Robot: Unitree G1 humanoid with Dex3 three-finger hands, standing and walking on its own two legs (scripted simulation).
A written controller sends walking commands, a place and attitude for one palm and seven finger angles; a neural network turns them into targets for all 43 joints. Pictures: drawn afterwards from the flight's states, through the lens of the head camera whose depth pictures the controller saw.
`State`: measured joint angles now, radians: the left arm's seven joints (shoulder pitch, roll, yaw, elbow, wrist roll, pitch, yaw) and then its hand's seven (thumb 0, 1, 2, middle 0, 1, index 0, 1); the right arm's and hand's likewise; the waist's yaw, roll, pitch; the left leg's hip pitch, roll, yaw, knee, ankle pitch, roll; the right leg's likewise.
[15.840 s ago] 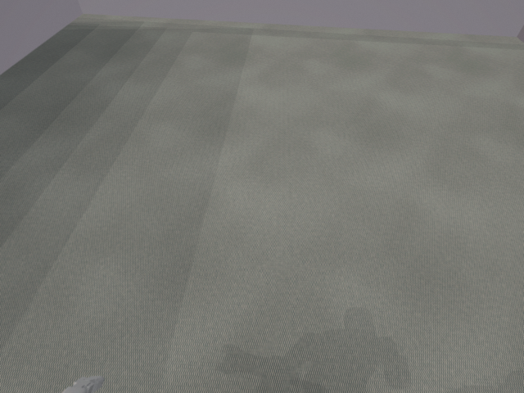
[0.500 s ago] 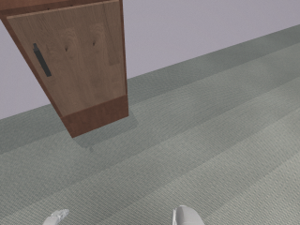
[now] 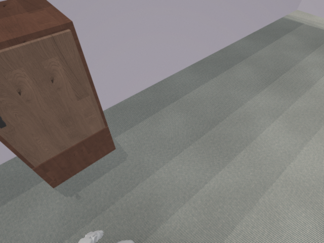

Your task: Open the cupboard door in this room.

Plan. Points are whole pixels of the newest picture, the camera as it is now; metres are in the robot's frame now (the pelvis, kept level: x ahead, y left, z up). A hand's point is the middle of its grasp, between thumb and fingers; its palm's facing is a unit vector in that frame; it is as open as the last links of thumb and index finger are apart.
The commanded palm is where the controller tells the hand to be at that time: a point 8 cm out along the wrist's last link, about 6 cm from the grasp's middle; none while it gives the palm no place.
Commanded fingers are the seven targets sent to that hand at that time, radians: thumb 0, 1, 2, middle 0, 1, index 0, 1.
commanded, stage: turn to face it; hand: left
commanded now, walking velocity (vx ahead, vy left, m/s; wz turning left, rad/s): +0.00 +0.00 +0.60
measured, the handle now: out of the picture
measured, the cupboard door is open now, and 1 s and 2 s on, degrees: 0 0 0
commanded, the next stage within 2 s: take the last steps up to it in 0.92 s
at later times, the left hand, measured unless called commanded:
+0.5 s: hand out of the picture +0.01 +0.24 -0.16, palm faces +0.29 -0.92 -0.28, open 7.4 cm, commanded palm none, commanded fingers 0.00 0.90 0.90 -0.20 -0.30 -0.20 -0.30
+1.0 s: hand out of the picture -0.12 +0.12 -0.16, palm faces +0.55 -0.80 -0.25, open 7.4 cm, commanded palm none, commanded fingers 0.00 0.90 0.90 -0.20 -0.30 -0.20 -0.30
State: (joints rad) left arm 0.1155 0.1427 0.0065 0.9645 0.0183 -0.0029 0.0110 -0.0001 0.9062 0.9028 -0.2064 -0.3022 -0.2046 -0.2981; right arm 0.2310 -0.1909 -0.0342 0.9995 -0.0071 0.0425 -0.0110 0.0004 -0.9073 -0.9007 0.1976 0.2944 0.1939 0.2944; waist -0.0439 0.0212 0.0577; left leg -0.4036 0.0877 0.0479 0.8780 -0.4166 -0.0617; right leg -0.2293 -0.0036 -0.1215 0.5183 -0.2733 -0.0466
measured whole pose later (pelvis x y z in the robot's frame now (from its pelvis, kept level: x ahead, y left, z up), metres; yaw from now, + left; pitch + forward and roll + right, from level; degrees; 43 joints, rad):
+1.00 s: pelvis -0.04 -0.06 +0.00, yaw +33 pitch +0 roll +2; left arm 0.26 0.18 0.02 0.96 0.03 0.00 0.02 0.00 0.90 0.90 -0.21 -0.30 -0.20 -0.30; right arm 0.13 -0.25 -0.06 0.98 -0.01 0.08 0.01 0.00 -0.91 -0.90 0.20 0.29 0.19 0.29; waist 0.03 0.00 0.09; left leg -0.33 0.02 0.02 0.81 -0.47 -0.06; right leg -0.22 -0.12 -0.17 0.53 -0.31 0.00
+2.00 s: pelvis +0.13 +0.07 +0.00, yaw +38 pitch -1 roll -2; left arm 0.38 0.15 0.03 1.16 0.03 -0.06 0.01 0.00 0.91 0.90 -0.20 -0.30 -0.20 -0.30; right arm 0.15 -0.16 -0.06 1.02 -0.02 -0.01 0.03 0.00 -0.91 -0.90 0.20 0.29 0.19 0.29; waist 0.04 0.00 0.04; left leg -0.44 0.10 0.11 0.66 -0.23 -0.01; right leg -0.02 -0.03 -0.18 0.39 -0.35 0.02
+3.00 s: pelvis +0.20 +0.16 -0.02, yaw +36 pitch -3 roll +0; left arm 0.31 0.25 0.03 0.88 0.03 0.05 0.02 0.00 0.91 0.90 -0.20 -0.30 -0.20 -0.30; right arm 0.19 -0.23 -0.05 0.81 -0.03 0.04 -0.01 0.00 -0.90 -0.90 0.20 0.29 0.20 0.29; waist 0.02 -0.01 -0.01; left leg -0.29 0.03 0.02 0.74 -0.40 -0.01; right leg -0.39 -0.07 -0.01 0.70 -0.26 0.02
